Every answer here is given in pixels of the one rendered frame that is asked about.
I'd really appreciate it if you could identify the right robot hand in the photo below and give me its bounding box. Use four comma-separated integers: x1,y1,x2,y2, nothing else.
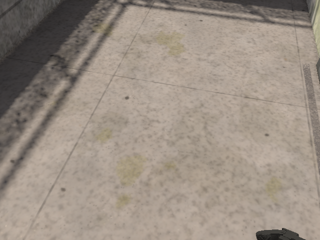
256,228,306,240

